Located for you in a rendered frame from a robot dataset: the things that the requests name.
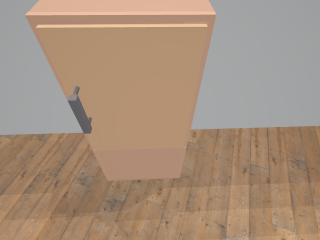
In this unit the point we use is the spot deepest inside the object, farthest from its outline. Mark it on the handle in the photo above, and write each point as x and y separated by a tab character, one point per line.
79	112

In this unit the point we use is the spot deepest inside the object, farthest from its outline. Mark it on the cupboard door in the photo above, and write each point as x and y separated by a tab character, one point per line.
136	81

